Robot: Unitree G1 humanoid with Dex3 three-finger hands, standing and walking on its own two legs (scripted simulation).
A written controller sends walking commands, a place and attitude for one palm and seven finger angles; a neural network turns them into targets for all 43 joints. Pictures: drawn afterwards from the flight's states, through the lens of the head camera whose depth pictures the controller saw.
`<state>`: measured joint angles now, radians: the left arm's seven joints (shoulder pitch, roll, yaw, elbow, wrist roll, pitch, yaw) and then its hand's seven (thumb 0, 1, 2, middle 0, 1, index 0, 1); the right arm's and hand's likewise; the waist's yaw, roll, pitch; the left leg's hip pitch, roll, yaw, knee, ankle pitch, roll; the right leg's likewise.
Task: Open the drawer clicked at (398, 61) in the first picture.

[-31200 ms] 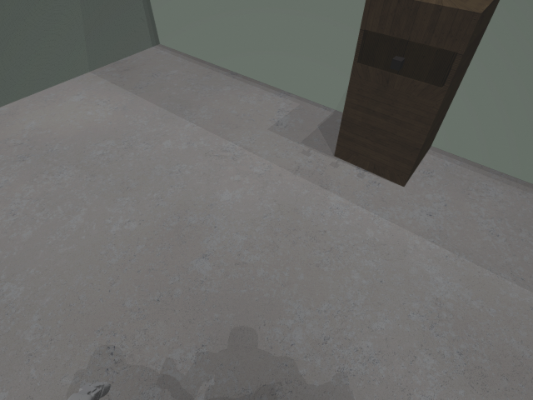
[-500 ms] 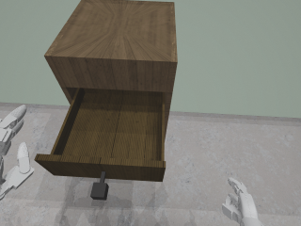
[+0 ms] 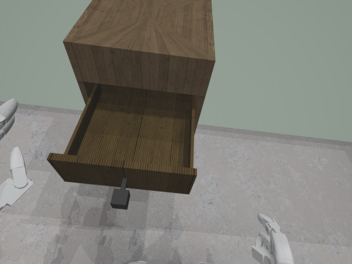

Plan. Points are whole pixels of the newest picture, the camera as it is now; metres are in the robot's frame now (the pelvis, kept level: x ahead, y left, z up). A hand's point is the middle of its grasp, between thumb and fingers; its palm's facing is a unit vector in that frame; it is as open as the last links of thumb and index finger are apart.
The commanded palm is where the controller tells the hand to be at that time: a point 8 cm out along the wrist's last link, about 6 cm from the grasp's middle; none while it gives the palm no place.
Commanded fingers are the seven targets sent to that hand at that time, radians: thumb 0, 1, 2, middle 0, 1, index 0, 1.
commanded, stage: step back with the hand held close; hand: left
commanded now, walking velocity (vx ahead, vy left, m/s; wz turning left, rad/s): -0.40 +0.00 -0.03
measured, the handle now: (122, 192) +0.30 +0.16 -0.12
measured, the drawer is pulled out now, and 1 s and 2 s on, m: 0.30 0.30 0.30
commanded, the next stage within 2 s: stop stepping back and stand still in 0.42 s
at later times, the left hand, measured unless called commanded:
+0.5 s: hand out of the picture +0.08 +0.17 +0.17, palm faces +0.27 -0.80 -0.53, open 7.4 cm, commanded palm +0.02 +0.21 +0.18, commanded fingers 0.00 0.90 0.90 -0.20 -0.30 -0.20 -0.30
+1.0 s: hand out of the picture -0.05 +0.12 +0.16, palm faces +0.42 -0.78 -0.46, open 7.4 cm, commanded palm -0.12 +0.16 +0.18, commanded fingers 0.00 0.90 0.90 -0.20 -0.30 -0.20 -0.30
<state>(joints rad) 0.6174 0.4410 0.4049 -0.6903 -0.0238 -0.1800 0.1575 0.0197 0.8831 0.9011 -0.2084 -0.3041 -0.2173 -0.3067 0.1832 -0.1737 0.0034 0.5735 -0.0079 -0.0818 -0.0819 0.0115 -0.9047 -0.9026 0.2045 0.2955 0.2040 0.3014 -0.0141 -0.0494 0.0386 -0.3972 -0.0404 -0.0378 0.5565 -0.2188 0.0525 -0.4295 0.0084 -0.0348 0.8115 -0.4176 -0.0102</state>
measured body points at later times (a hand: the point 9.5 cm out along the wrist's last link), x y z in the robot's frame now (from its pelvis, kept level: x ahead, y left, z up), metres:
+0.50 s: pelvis -0.12 -0.07 +0.01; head -0.07 -0.06 +0.46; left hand +0.06 +0.21 +0.20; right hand +0.06 -0.31 -0.07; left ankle -0.15 +0.02 -0.68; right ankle -0.18 -0.15 -0.72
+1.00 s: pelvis -0.23 -0.13 +0.00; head -0.23 -0.13 +0.45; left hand -0.08 +0.16 +0.19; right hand -0.08 -0.38 -0.09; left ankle -0.27 +0.00 -0.73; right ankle -0.17 -0.21 -0.73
